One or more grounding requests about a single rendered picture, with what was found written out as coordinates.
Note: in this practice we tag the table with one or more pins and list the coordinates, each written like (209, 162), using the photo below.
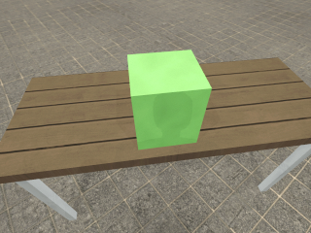
(82, 123)

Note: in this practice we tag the carton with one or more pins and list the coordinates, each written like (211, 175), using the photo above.
(169, 96)

